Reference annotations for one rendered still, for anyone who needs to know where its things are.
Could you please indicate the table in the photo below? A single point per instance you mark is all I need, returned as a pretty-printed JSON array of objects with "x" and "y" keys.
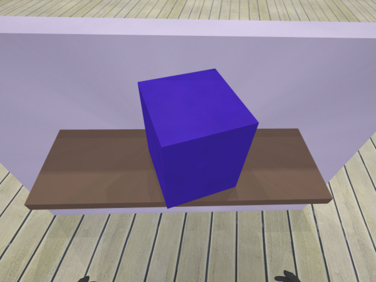
[{"x": 112, "y": 168}]

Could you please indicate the carton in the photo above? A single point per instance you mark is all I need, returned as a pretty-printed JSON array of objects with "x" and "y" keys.
[{"x": 198, "y": 133}]

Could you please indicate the right robot hand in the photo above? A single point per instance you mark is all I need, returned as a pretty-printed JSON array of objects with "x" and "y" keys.
[{"x": 289, "y": 277}]

